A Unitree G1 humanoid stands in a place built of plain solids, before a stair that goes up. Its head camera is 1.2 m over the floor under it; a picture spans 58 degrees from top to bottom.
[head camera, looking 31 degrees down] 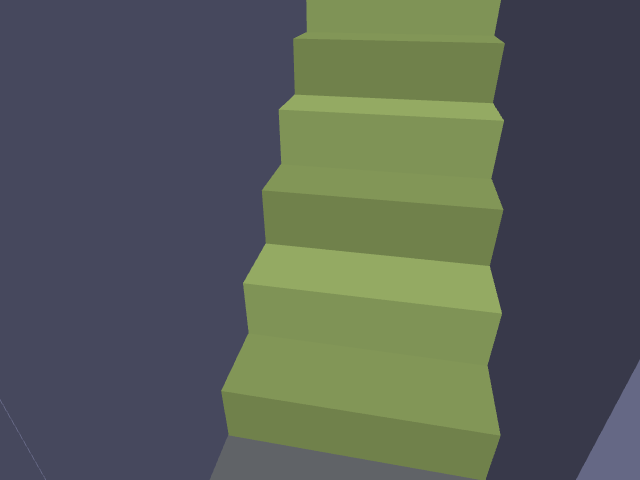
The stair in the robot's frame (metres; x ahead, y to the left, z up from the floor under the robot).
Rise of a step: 0.20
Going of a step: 0.24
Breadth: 0.76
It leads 11 degrees to the right of straight ahead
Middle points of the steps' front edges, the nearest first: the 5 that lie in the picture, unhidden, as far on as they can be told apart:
0.76 -0.09 0.20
1.00 -0.13 0.41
1.23 -0.18 0.61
1.47 -0.22 0.81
1.70 -0.27 1.01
